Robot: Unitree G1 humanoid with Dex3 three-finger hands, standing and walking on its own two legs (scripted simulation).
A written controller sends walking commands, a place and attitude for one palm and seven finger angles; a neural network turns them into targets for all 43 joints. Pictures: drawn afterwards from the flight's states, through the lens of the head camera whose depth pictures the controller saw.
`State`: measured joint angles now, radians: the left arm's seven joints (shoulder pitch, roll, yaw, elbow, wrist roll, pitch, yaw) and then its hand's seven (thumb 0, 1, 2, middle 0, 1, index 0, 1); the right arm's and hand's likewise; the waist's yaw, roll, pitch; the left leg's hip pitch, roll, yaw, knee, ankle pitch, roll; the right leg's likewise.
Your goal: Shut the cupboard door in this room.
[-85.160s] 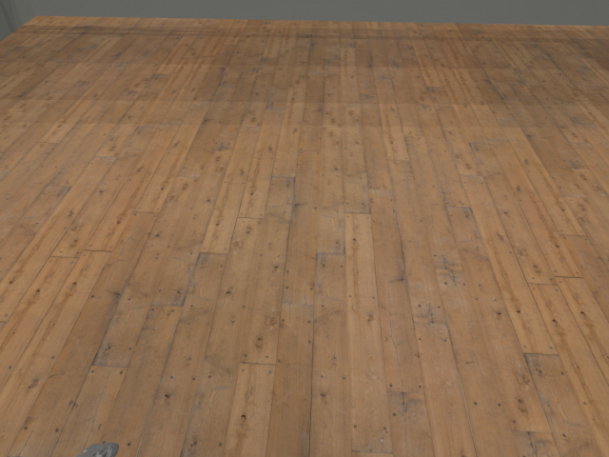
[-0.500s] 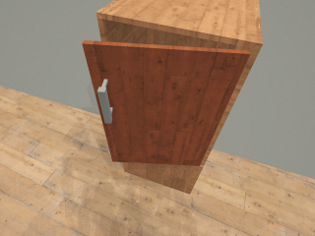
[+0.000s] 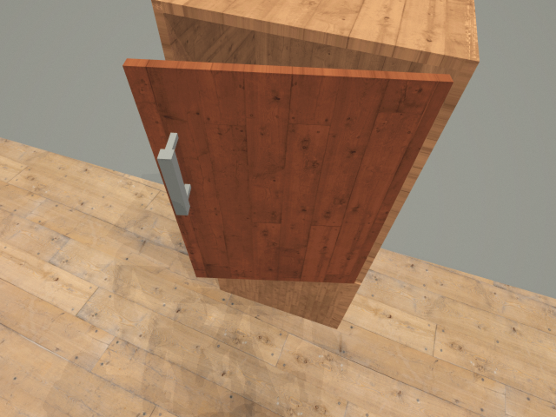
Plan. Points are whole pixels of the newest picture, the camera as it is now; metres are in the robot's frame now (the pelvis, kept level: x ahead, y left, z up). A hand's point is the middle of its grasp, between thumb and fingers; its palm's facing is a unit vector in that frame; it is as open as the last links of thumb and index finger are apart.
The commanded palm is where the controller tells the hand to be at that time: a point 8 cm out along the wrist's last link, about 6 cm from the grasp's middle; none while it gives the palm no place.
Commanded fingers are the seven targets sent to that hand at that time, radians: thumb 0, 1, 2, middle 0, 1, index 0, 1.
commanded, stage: come to a stop and stand still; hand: left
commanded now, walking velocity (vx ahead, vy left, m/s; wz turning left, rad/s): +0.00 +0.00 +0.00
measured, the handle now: (178, 175) +0.45 +0.20 +0.07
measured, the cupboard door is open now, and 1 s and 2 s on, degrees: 17 17 17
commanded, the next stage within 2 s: look again from close up in 0.44 s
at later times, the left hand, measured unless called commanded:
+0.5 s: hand out of the picture -0.02 +0.17 -0.17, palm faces -0.03 -0.98 -0.21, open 7.4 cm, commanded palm none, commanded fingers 0.00 0.90 0.90 -0.20 -0.30 -0.20 -0.30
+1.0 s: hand out of the picture -0.03 +0.16 -0.17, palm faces +0.00 -0.98 -0.20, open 7.4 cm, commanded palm none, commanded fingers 0.00 0.90 0.90 -0.20 -0.30 -0.20 -0.30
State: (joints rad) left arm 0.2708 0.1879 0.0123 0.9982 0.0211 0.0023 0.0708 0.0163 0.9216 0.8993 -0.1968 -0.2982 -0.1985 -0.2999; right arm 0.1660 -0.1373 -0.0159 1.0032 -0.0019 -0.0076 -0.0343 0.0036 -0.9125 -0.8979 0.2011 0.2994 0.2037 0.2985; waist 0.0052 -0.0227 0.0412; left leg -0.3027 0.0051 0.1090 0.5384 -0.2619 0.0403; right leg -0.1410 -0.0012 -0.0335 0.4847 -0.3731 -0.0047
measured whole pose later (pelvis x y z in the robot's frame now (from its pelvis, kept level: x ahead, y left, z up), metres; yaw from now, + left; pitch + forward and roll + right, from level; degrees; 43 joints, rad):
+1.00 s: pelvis -0.02 -0.02 +0.01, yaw +0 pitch -1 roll +1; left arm 0.30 0.18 -0.03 1.11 0.01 -0.02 0.03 0.01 0.90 0.90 -0.20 -0.30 -0.20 -0.30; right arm 0.20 -0.18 0.01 1.10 -0.01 -0.03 -0.02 0.00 -0.91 -0.90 0.20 0.30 0.20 0.30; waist 0.01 -0.02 0.02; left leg -0.24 0.02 0.10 0.44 -0.19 0.02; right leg -0.10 0.02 -0.04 0.44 -0.32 -0.04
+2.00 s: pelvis -0.07 -0.01 -0.06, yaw +1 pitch +10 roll -2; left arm 0.45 0.24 0.14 -0.09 -0.29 -0.31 -0.20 0.02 0.90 0.90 -0.77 -0.93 -0.77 -0.93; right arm 0.30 -0.20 0.03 0.55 0.03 -0.23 -0.07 0.01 -0.90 -0.90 0.21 0.30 0.21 0.30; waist -0.01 0.04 -0.12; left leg -0.81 0.03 0.01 1.00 -0.36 0.02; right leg -0.65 0.03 -0.08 0.99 -0.52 -0.03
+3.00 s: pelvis -0.06 -0.01 -0.03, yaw +2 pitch +3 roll -1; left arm 0.33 0.26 0.16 -0.11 -0.30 -0.15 -0.22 0.02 0.90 0.90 -1.30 -1.50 -1.30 -1.50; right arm 0.28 -0.26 0.05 0.57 0.05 -0.25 -0.07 0.01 -0.90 -0.90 0.20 0.30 0.21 0.30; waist 0.01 0.05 -0.06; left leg -0.53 0.01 0.01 0.77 -0.28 0.02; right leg -0.37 0.02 -0.08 0.76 -0.44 -0.03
